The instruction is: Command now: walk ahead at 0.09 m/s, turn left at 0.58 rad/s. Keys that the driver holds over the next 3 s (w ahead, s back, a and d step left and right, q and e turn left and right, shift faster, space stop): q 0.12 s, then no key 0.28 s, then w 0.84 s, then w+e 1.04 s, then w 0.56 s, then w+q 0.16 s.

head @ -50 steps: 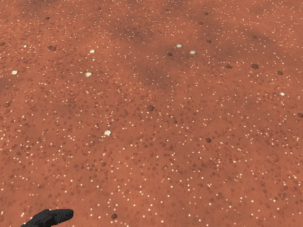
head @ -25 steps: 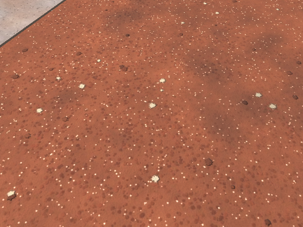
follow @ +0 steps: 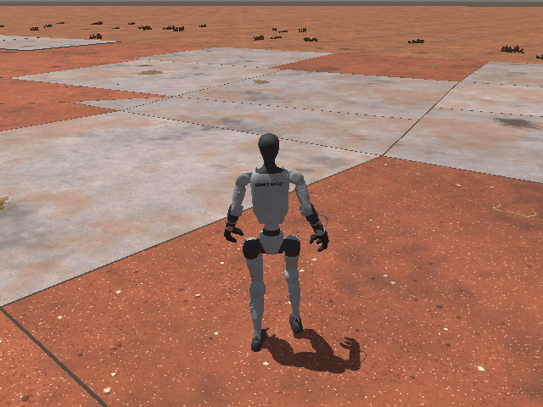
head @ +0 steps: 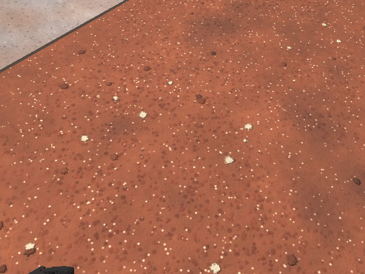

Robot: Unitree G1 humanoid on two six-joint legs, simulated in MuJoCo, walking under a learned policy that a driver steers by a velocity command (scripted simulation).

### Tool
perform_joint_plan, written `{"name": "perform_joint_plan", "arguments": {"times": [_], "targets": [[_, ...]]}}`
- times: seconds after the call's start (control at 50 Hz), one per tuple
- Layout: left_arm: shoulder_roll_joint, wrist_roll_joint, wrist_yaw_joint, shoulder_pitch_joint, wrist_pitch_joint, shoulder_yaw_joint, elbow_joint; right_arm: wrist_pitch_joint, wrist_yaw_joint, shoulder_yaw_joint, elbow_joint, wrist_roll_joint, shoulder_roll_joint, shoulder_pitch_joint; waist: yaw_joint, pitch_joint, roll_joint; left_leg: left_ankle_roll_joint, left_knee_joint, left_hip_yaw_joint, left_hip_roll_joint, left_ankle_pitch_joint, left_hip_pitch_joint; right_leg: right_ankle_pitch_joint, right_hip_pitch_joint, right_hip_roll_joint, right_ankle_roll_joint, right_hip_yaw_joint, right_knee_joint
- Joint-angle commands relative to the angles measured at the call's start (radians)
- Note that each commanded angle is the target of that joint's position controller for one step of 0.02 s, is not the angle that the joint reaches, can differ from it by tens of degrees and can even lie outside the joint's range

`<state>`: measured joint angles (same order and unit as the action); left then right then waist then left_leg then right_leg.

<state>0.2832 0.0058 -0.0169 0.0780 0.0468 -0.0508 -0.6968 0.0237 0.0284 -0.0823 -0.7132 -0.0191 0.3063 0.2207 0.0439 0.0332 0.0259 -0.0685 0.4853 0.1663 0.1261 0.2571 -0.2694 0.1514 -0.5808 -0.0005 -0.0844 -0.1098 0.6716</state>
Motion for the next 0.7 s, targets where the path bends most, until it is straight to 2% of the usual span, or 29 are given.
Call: {"name": "perform_joint_plan", "arguments": {"times": [0.02, 0.04, 0.06, 0.08, 0.1, 0.12, 0.14, 0.16, 0.18, 0.22, 0.26, 0.3, 0.34, 0.36, 0.4, 0.42, 0.44, 0.46, 0.48, 0.5, 0.52, 0.54, 0.58, 0.6, 0.64, 0.7], "targets": [[0.114, -0.002, 0.008, -0.001, 0.023, -0.038, 0.072, 0.001, 0.008, -0.035, 0.080, -0.001, 0.143, -0.028, -0.032, -0.141, -0.172, -0.108, -0.003, 0.257, -0.237, -0.427, 0.101, 0.018, 0.128, -0.038, 0.019, 0.009, -0.119], [0.117, -0.002, 0.009, 0.027, 0.030, -0.042, 0.066, 0.001, 0.009, -0.032, 0.090, -0.004, 0.137, -0.055, -0.059, -0.133, -0.180, -0.088, 0.030, 0.271, -0.216, -0.390, 0.099, -0.045, 0.186, -0.035, 0.038, 0.015, -0.212], [0.133, 0.004, 0.006, 0.061, 0.038, -0.049, 0.061, -0.001, 0.009, -0.025, 0.103, -0.002, 0.117, -0.067, -0.078, -0.141, -0.166, -0.052, 0.088, 0.261, -0.175, -0.315, 0.060, -0.195, 0.297, 0.014, 0.068, 0.000, -0.298], [0.200, 0.023, -0.005, 0.097, 0.037, -0.062, 0.068, -0.006, 0.007, -0.008, 0.122, 0.017, 0.061, -0.037, -0.062, -0.213, -0.022, 0.000, 0.281, 0.164, -0.097, -0.072, -0.042, -0.466, 0.475, 0.217, 0.145, -0.156, -0.282], [0.229, 0.051, -0.007, 0.113, 0.019, -0.067, 0.054, -0.009, 0.007, -0.004, 0.131, 0.010, 0.047, 0.080, 0.005, -0.241, 0.248, 0.066, 0.481, 0.026, 0.044, 0.466, -0.274, -0.718, 0.627, 0.426, 0.350, -0.437, -0.282], [0.179, 0.024, -0.006, 0.126, 0.012, -0.061, 0.059, -0.011, 0.001, -0.024, 0.106, 0.016, 0.141, 0.127, -0.008, -0.263, 0.225, 0.109, 0.676, 0.007, -0.034, 0.464, -0.337, -0.625, 0.624, 0.473, 0.409, -0.517, -0.287], [0.123, 0.017, -0.009, 0.107, 0.008, -0.045, 0.073, -0.001, 0.001, -0.041, 0.090, 0.005, 0.187, 0.076, -0.035, -0.216, 0.132, 0.129, 0.760, 0.001, -0.061, 0.387, -0.350, -0.542, 0.577, 0.398, 0.373, -0.380, -0.272], [0.105, 0.016, -0.008, 0.080, 0.000, -0.038, 0.075, 0.015, 0.006, -0.042, 0.080, 0.002, 0.174, 0.044, -0.035, -0.180, 0.073, 0.144, 0.784, -0.016, -0.074, 0.327, -0.349, -0.459, 0.523, 0.325, 0.329, -0.271, -0.275], [0.103, 0.008, -0.009, 0.056, -0.008, -0.034, 0.076, 0.027, 0.011, -0.039, 0.088, 0.005, 0.157, 0.020, -0.037, -0.148, 0.065, 0.152, 0.778, -0.016, -0.084, 0.285, -0.346, -0.390, 0.474, 0.294, 0.312, -0.224, -0.292], [0.116, 0.014, -0.009, 0.033, -0.021, -0.034, 0.069, 0.036, 0.006, -0.021, 0.097, 0.001, 0.094, 0.009, -0.024, -0.118, 0.093, 0.157, 0.683, -0.067, -0.083, 0.233, -0.265, -0.359, 0.385, 0.226, 0.296, -0.114, -0.328], [0.119, 0.014, -0.009, 0.029, -0.029, -0.037, 0.062, 0.031, 0.004, -0.006, 0.104, 0.004, 0.057, -0.001, -0.031, -0.138, 0.134, 0.160, 0.535, -0.107, -0.088, 0.228, -0.205, -0.379, 0.395, 0.211, 0.303, -0.064, -0.330], [0.129, 0.007, -0.007, 0.030, -0.034, -0.040, 0.053, 0.027, -0.002, 0.004, 0.109, 0.011, 0.044, -0.022, -0.046, -0.166, 0.159, 0.152, 0.386, -0.125, -0.109, 0.203, -0.123, -0.371, 0.402, 0.221, 0.312, -0.050, -0.325], [0.144, -0.001, -0.003, 0.048, -0.038, -0.043, 0.039, 0.025, -0.009, 0.004, 0.108, 0.011, 0.056, -0.031, -0.062, -0.173, 0.174, 0.139, 0.270, -0.142, -0.117, 0.157, -0.070, -0.316, 0.414, 0.240, 0.321, -0.068, -0.322], [0.149, -0.005, -0.001, 0.053, -0.041, -0.043, 0.033, 0.025, -0.013, 0.002, 0.103, 0.011, 0.061, -0.025, -0.061, -0.168, 0.172, 0.129, 0.203, -0.152, -0.115, 0.122, -0.039, -0.266, 0.408, 0.241, 0.318, -0.073, -0.317], [0.139, -0.017, 0.003, 0.046, -0.046, -0.034, 0.022, 0.022, -0.022, 0.002, 0.077, 0.015, 0.053, 0.019, -0.029, -0.146, 0.151, 0.088, -0.020, -0.185, -0.098, -0.036, 0.084, -0.145, 0.343, 0.217, 0.277, -0.053, -0.291], [0.106, -0.016, 0.007, 0.089, -0.041, -0.022, 0.002, 0.021, -0.024, 0.005, 0.073, 0.024, 0.054, 0.031, -0.026, -0.153, 0.119, 0.058, -0.104, -0.157, -0.114, -0.075, 0.182, 0.036, 0.275, 0.188, 0.214, -0.032, -0.292], [0.056, 0.005, 0.018, 0.104, -0.033, -0.003, -0.001, 0.021, -0.018, 0.002, 0.077, 0.038, 0.092, 0.053, -0.038, -0.160, -0.008, 0.008, -0.137, 0.010, -0.247, -0.047, 0.278, 0.231, 0.159, 0.120, 0.127, 0.038, -0.188], [0.014, 0.016, 0.021, 0.101, -0.022, 0.007, 0.022, 0.024, -0.017, -0.013, 0.070, 0.038, 0.160, 0.043, -0.067, -0.128, -0.230, -0.092, -0.182, 0.157, -0.365, 0.245, 0.177, 0.314, 0.089, -0.001, 0.067, 0.172, -0.087], [0.100, 0.002, 0.015, -0.004, -0.015, -0.011, 0.042, 0.014, -0.021, -0.029, 0.073, 0.040, 0.196, 0.062, 0.028, -0.037, -0.254, -0.167, -0.313, 0.292, -0.415, 0.509, 0.065, 0.325, 0.058, -0.008, 0.053, 0.149, 0.059], [0.148, -0.020, 0.012, -0.041, -0.010, -0.034, 0.055, -0.006, -0.016, -0.025, 0.063, 0.048, 0.188, 0.060, 0.028, 0.040, -0.251, -0.177, -0.355, 0.340, -0.431, 0.511, 0.058, 0.332, -0.026, 0.016, 0.064, 0.110, 0.173], [0.156, -0.025, 0.009, -0.006, -0.008, -0.045, 0.036, -0.025, -0.010, -0.018, 0.053, 0.042, 0.165, 0.056, 0.007, 0.055, -0.251, -0.169, -0.350, 0.326, -0.423, 0.449, 0.101, 0.331, -0.086, 0.033, 0.070, 0.092, 0.246], [0.152, -0.022, 0.010, 0.027, -0.005, -0.049, 0.021, -0.042, -0.006, -0.010, 0.046, 0.025, 0.135, 0.061, 0.000, 0.050, -0.252, -0.157, -0.339, 0.298, -0.409, 0.391, 0.162, 0.294, -0.135, 0.052, 0.075, 0.074, 0.272], [0.108, -0.019, 0.022, 0.027, 0.016, -0.041, 0.008, -0.058, -0.001, -0.002, 0.034, 0.012, 0.102, 0.080, 0.000, 0.035, -0.184, -0.133, -0.329, 0.221, -0.375, 0.256, 0.220, 0.200, -0.152, 0.067, 0.086, 0.078, 0.233], [0.083, -0.018, 0.029, 0.014, 0.026, -0.033, 0.006, -0.061, -0.001, -0.003, 0.031, 0.011, 0.101, 0.083, 0.004, 0.024, -0.165, -0.124, -0.326, 0.177, -0.356, 0.189, 0.221, 0.158, -0.119, 0.062, 0.086, 0.096, 0.178], [0.048, -0.019, 0.042, -0.009, 0.039, -0.018, 0.007, -0.064, -0.003, -0.011, 0.030, 0.009, 0.116, 0.088, 0.013, 0.001, -0.170, -0.118, -0.317, 0.103, -0.328, 0.100, 0.186, 0.108, -0.010, 0.046, 0.083, 0.125, 0.050], [0.065, -0.028, 0.054, -0.025, 0.040, -0.014, 0.014, -0.065, -0.016, -0.022, 0.017, 0.001, 0.146, 0.119, 0.022, 0.001, -0.184, -0.132, -0.302, 0.087, -0.339, 0.106, 0.116, 0.108, 0.123, 0.024, 0.085, 0.149, -0.061]]}}
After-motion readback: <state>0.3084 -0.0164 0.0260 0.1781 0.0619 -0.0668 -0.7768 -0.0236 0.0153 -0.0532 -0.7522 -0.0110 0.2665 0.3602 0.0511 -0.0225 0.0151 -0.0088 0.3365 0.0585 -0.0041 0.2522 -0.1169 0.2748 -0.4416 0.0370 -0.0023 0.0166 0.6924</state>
